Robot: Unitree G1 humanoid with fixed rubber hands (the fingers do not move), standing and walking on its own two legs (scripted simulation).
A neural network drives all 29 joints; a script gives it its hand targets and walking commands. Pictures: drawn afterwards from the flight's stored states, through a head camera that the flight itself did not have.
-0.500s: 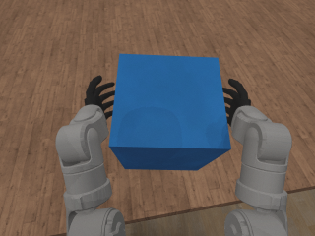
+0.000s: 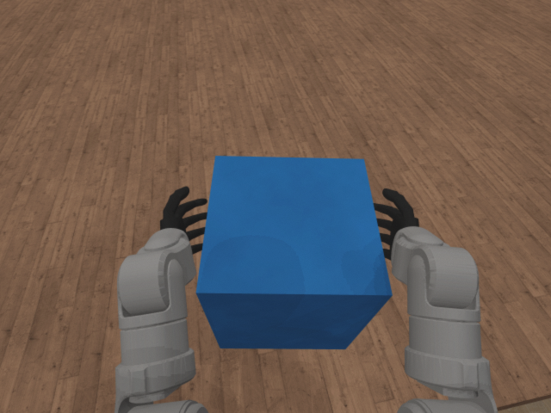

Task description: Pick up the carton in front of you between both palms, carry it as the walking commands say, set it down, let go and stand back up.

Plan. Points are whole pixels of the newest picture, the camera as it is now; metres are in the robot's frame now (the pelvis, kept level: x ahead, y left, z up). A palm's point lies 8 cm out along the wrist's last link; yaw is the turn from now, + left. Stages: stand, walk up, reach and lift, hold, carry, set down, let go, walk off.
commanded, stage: carry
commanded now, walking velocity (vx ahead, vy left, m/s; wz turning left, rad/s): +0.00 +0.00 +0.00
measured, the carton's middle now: (286, 261) +0.35 +0.01 +0.03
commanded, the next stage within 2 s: none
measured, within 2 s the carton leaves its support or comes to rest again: neither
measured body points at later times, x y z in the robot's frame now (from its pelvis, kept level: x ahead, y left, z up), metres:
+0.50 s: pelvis -0.02 +0.00 +0.00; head -0.03 +0.00 +0.45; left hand +0.32 +0.15 +0.12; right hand +0.31 -0.16 +0.11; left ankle +0.00 +0.09 -0.73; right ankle -0.08 -0.09 -0.73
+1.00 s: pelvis +0.07 -0.02 +0.00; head +0.08 -0.03 +0.45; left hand +0.42 +0.15 +0.15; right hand +0.44 -0.16 +0.15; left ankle +0.08 +0.10 -0.51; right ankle -0.08 -0.09 -0.73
